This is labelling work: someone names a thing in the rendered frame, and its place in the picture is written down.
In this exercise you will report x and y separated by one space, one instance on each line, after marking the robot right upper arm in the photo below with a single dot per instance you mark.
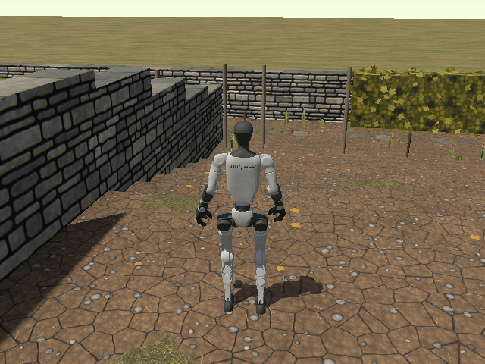
270 173

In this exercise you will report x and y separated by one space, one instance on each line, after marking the right robot hand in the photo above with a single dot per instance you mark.
275 211

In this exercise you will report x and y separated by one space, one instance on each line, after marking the left robot forearm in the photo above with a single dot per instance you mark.
205 200

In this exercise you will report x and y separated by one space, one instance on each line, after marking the robot left upper arm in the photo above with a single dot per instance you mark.
215 171

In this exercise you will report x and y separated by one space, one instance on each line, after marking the right robot forearm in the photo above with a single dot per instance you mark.
278 200

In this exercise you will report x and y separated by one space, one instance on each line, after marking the left robot hand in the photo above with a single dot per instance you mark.
204 215

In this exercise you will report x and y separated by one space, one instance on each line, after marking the robot foot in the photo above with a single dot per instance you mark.
228 306
260 308

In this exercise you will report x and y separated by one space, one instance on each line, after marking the robot left foot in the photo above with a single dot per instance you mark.
228 306

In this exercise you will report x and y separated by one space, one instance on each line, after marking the robot right foot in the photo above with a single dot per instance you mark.
260 308

